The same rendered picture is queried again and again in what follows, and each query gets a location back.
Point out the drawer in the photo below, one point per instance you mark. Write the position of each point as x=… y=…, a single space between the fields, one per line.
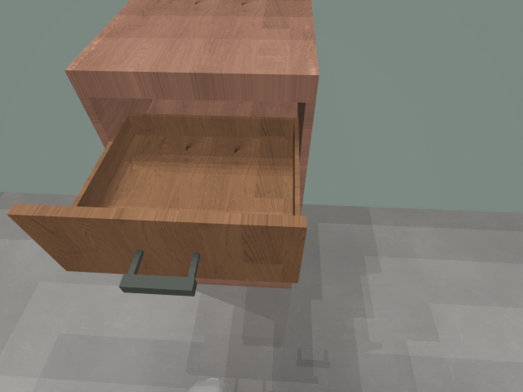
x=227 y=187

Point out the handle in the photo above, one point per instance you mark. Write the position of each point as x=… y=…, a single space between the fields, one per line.
x=162 y=285

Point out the cabinet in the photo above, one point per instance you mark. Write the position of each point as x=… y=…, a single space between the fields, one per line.
x=249 y=58

